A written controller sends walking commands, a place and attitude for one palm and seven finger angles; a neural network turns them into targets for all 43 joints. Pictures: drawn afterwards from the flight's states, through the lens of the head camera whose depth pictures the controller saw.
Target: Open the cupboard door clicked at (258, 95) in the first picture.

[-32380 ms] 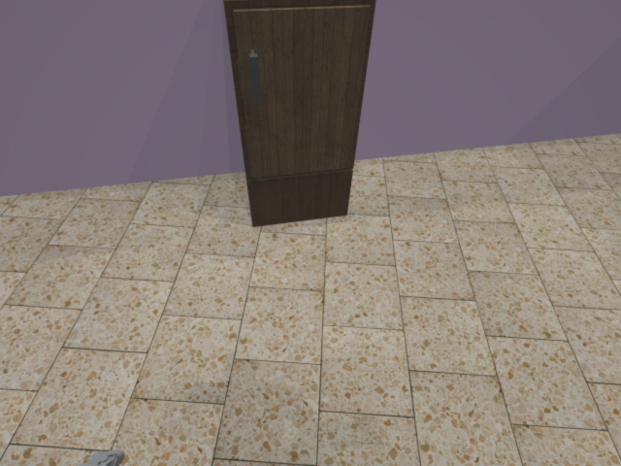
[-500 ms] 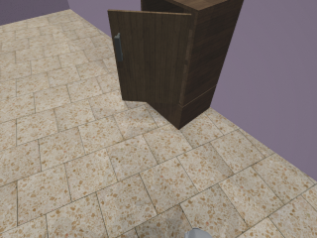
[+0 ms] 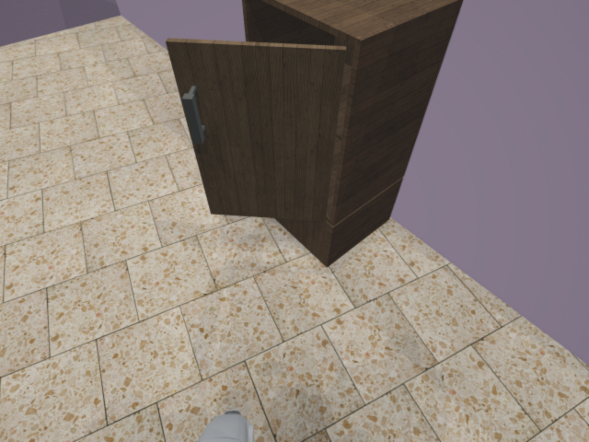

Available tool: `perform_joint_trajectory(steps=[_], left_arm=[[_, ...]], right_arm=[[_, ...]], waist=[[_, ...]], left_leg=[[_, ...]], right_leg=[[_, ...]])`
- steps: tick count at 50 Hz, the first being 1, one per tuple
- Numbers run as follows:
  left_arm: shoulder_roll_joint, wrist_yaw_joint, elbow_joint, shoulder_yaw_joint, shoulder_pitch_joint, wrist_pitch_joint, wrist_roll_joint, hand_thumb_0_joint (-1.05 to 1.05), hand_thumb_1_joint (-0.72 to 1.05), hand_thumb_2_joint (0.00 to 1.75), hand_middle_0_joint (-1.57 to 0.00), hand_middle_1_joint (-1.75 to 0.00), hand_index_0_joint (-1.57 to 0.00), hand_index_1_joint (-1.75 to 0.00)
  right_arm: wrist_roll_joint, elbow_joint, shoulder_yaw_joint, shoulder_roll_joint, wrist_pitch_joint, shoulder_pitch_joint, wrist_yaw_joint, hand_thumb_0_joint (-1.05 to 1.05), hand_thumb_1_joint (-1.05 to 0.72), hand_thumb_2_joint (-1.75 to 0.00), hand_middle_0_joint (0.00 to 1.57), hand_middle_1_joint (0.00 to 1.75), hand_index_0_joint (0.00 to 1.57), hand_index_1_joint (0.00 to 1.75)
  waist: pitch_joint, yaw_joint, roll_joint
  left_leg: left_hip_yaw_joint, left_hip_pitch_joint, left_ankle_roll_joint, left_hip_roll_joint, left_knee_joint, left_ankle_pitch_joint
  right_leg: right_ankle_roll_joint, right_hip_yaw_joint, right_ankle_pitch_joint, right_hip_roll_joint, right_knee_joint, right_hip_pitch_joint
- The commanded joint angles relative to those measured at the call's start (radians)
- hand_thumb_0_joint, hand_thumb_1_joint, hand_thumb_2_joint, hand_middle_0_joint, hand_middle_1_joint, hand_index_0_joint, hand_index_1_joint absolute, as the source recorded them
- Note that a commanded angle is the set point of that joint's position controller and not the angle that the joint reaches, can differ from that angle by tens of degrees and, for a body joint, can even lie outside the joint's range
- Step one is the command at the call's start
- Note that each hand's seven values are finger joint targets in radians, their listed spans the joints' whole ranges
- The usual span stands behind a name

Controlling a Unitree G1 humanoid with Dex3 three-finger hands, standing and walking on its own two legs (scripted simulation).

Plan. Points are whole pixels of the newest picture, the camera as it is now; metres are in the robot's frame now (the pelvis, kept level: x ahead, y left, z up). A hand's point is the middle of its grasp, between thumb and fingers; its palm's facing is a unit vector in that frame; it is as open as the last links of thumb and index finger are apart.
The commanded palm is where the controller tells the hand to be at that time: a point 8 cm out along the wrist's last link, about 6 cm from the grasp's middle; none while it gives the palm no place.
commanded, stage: take the last steps up to it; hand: left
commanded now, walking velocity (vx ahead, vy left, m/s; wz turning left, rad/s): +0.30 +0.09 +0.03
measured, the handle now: (196, 115) +0.84 +0.31 -0.06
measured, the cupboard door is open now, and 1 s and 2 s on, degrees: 45 45 45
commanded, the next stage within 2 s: come to a stop and stand still in 0.56 s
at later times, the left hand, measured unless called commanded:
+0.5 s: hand (153, 374) +0.24 +0.26 -0.17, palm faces +0.01 -0.98 -0.17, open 7.4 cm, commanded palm none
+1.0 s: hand (187, 315) +0.36 +0.24 -0.19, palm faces +0.00 -0.98 -0.20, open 7.3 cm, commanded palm none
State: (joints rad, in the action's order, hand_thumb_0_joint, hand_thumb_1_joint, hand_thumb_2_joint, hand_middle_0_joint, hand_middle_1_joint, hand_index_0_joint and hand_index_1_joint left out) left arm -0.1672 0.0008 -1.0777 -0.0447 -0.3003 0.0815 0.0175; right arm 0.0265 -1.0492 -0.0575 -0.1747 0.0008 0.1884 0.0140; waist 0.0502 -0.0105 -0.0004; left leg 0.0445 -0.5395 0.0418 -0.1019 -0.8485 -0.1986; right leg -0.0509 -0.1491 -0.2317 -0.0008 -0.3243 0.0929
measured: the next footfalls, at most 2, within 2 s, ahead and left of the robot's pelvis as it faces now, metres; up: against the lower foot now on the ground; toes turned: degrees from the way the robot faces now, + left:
left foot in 0.18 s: +0.20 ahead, +0.16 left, +0.00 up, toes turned +7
right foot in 0.68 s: +0.31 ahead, -0.06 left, +0.00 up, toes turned -9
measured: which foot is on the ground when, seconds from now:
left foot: up 0.00-0.16, down 0.18-0.70, up 0.72-0.96, down 0.98-1.00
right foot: down 0.00-0.20, up 0.22-0.66, down 0.68-1.00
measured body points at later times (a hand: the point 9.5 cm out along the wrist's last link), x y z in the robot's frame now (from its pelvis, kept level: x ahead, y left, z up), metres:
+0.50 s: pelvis +0.17 +0.08 +0.00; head +0.20 +0.09 +0.45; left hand +0.24 +0.32 -0.16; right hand +0.18 -0.16 -0.15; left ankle +0.16 +0.15 -0.75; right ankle +0.22 -0.06 -0.68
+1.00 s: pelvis +0.27 +0.06 -0.02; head +0.30 +0.07 +0.43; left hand +0.36 +0.29 -0.17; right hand +0.29 -0.17 -0.17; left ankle +0.32 +0.17 -0.75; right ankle +0.27 -0.05 -0.75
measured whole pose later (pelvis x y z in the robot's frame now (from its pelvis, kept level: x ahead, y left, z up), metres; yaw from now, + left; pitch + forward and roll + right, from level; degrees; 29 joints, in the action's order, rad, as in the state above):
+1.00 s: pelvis +0.27 +0.06 -0.02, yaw -1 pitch -2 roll -1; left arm -0.18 0.03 -1.01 -0.05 -0.14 -0.01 0.01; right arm 0.01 -1.05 -0.04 -0.15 -0.03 0.21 -0.03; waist 0.10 0.02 0.02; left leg 0.06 -0.31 0.01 -0.03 -0.58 -0.21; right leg -0.01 -0.12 -0.31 -0.04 -0.60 0.25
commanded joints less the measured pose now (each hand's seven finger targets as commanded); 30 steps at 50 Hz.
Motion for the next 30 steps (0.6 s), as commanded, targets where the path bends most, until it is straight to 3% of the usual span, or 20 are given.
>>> perform_joint_trajectory(steps=[1, 4, 5, 6, 7, 8, 9, 10, 11, 12, 14, 15, 18, 22, 26, 30], left_arm=[[-0.117, 0.007, -0.009, -0.017, -0.114, 0.011, 0.004, 0.0, 0.9, 0.9, -0.2, -0.3, -0.2, -0.3], [-0.139, 0.009, -0.021, -0.023, -0.118, 0.003, 0.008, 0.0, 0.9, 0.9, -0.2, -0.3, -0.2, -0.3], [-0.143, 0.01, -0.026, -0.024, -0.116, -0.001, 0.007, 0.0, 0.9, 0.9, -0.2, -0.3, -0.2, -0.3], [-0.145, 0.009, -0.028, -0.025, -0.108, -0.005, 0.007, 0.0, 0.9, 0.9, -0.2, -0.3, -0.2, -0.3], [-0.14, 0.009, -0.022, -0.027, -0.089, -0.008, 0.004, 0.0, 0.9, 0.9, -0.2, -0.3, -0.2, -0.3], [-0.118, 0.006, -0.014, -0.022, -0.085, -0.009, 0.002, 0.0, 0.9, 0.9, -0.2, -0.3, -0.2, -0.3], [-0.072, 0.0, 0.007, -0.014, -0.116, -0.011, -0.005, 0.0, 0.9, 0.9, -0.2, -0.3, -0.2, -0.3], [-0.058, 0.001, 0.043, -0.004, -0.072, -0.007, -0.006, 0.0, 0.9, 0.9, -0.2, -0.3, -0.2, -0.3], [-0.071, 0.003, 0.062, -0.008, -0.014, -0.01, -0.004, 0.0, 0.9, 0.9, -0.2, -0.3, -0.2, -0.3], [-0.063, 0.005, 0.056, -0.011, 0.007, -0.015, 0.0, 0.0, 0.9, 0.9, -0.2, -0.3, -0.2, -0.3], [-0.044, -0.006, 0.034, -0.017, -0.014, -0.035, 0.006, 0.0, 0.9, 0.9, -0.2, -0.3, -0.2, -0.3], [-0.033, -0.01, 0.03, -0.016, -0.029, -0.043, 0.009, 0.0, 0.9, 0.9, -0.2, -0.3, -0.2, -0.3], [-0.026, -0.01, 0.032, -0.019, -0.05, -0.061, 0.007, 0.0, 0.9, 0.9, -0.2, -0.3, -0.2, -0.3], [-0.028, -0.015, 0.08, -0.019, 0.049, -0.066, 0.01, 0.0, 0.9, 0.9, -0.2, -0.3, -0.2, -0.3], [-0.036, -0.015, 0.118, -0.007, 0.144, -0.061, 0.008, 0.0, 0.9, 0.9, -0.2, -0.3, -0.2, -0.3], [-0.043, -0.013, 0.128, 0.001, 0.186, -0.057, 0.007, 0.0, 0.9, 0.9, -0.2, -0.3, -0.2, -0.3]], right_arm=[[-0.003, 0.086, 0.004, -0.024, 0.025, -0.083, 0.018, 0.0, -0.9, -0.9, 0.2, 0.3, 0.2, 0.3], [-0.005, 0.107, 0.005, -0.03, 0.034, -0.128, 0.021, 0.0, -0.9, -0.9, 0.2, 0.3, 0.2, 0.3], [-0.006, 0.105, 0.004, -0.034, 0.036, -0.121, 0.021, 0.0, -0.9, -0.9, 0.2, 0.3, 0.2, 0.3], [-0.004, 0.097, 0.002, -0.047, 0.039, -0.09, 0.017, 0.0, -0.9, -0.9, 0.2, 0.3, 0.2, 0.3], [0.001, 0.072, -0.002, -0.06, 0.047, -0.007, 0.01, 0.0, -0.9, -0.9, 0.2, 0.3, 0.2, 0.3], [0.005, 0.029, -0.013, -0.114, 0.055, 0.127, -0.001, 0.0, -0.9, -0.9, 0.2, 0.3, 0.2, 0.3], [0.017, 0.002, -0.039, -0.222, 0.063, 0.266, -0.015, 0.0, -0.9, -0.9, 0.2, 0.3, 0.2, 0.3], [0.006, -0.006, -0.043, -0.259, 0.052, 0.34, -0.029, 0.0, -0.9, -0.9, 0.2, 0.3, 0.2, 0.3], [0.0, 0.001, -0.038, -0.245, 0.046, 0.302, -0.037, 0.0, -0.9, -0.9, 0.2, 0.3, 0.2, 0.3], [0.0, 0.021, -0.023, -0.192, 0.052, 0.22, -0.039, 0.0, -0.9, -0.9, 0.2, 0.3, 0.2, 0.3], [-0.003, 0.055, 0.0, -0.121, 0.064, 0.121, -0.041, 0.0, -0.9, -0.9, 0.2, 0.3, 0.2, 0.3], [-0.004, 0.051, 0.007, -0.104, 0.07, 0.117, -0.043, 0.0, -0.9, -0.9, 0.2, 0.3, 0.2, 0.3], [-0.007, 0.041, 0.011, -0.094, 0.077, 0.115, -0.043, 0.0, -0.9, -0.9, 0.2, 0.3, 0.2, 0.3], [-0.001, 0.029, 0.006, -0.094, 0.08, 0.158, -0.042, 0.0, -0.9, -0.9, 0.2, 0.3, 0.2, 0.3], [0.004, -0.002, 0.01, -0.101, 0.074, 0.209, -0.042, 0.0, -0.9, -0.9, 0.2, 0.3, 0.2, 0.3], [0.008, -0.035, 0.014, -0.107, 0.061, 0.26, -0.045, 0.0, -0.9, -0.9, 0.2, 0.3, 0.2, 0.3]], waist=[[0.039, -0.039, 0.11], [0.054, -0.043, 0.132], [0.057, -0.034, 0.146], [0.051, -0.011, 0.126], [0.022, 0.033, 0.096], [-0.054, 0.086, -0.002], [-0.186, 0.126, -0.224], [-0.223, 0.14, -0.274], [-0.142, 0.122, -0.165], [-0.108, 0.09, -0.127], [-0.018, 0.035, -0.098], [-0.006, 0.021, -0.098], [-0.012, -0.013, -0.105], [0.025, -0.005, -0.029], [0.016, 0.021, -0.072], [-0.008, 0.038, -0.097]], left_leg=[[0.021, -0.034, -0.001, 0.013, 0.129, 0.002], [0.036, 0.039, -0.02, 0.036, 0.209, -0.031], [0.045, 0.081, -0.027, 0.048, 0.238, -0.028], [0.059, 0.174, -0.035, 0.065, 0.291, -0.015], [0.085, 0.319, -0.046, 0.097, 0.361, 0.008], [0.035, 0.531, -0.072, 0.055, 0.402, 0.017], [-0.273, 0.742, -0.164, -0.187, 0.43, 0.066], [-0.439, 0.787, -0.25, -0.308, 0.521, 0.197], [-0.407, 0.7, -0.275, -0.32, 0.53, 0.225], [-0.34, 0.577, -0.255, -0.28, 0.556, 0.192], [-0.222, 0.406, -0.214, -0.221, 0.623, 0.118], [-0.18, 0.378, -0.2, -0.195, 0.642, 0.139], [-0.106, 0.354, -0.205, -0.17, 0.675, 0.146], [-0.091, 0.368, -0.226, -0.174, 0.701, 0.173], [-0.063, 0.441, -0.223, -0.167, 0.641, 0.331], [-0.037, 0.48, -0.19, -0.15, 0.544, 0.443]], right_leg=[[-0.101, 0.192, 0.292, -0.312, 0.125, -0.049], [-0.089, 0.176, 0.303, -0.326, 0.088, -0.046], [-0.08, 0.167, 0.289, -0.32, 0.071, -0.031], [-0.067, 0.157, 0.278, -0.31, 0.027, 0.014], [-0.047, 0.111, 0.328, -0.271, -0.072, 0.069], [-0.021, 0.068, 0.316, -0.219, -0.279, 0.158], [0.033, -0.019, -0.03, -0.085, -0.562, 0.358], [0.038, 0.036, -0.351, -0.025, -0.808, 0.488], [0.022, 0.106, -0.322, -0.074, -0.915, 0.54], [0.024, 0.122, -0.258, -0.1, -0.956, 0.54], [0.038, 0.148, -0.137, -0.135, -0.927, 0.492], [0.044, 0.144, -0.106, -0.133, -0.895, 0.473], [0.052, 0.137, -0.043, -0.128, -0.828, 0.459], [0.059, 0.127, 0.021, -0.131, -0.653, 0.471], [0.053, 0.085, 0.005, -0.105, -0.458, 0.42], [0.035, 0.043, -0.023, -0.055, -0.319, 0.304]])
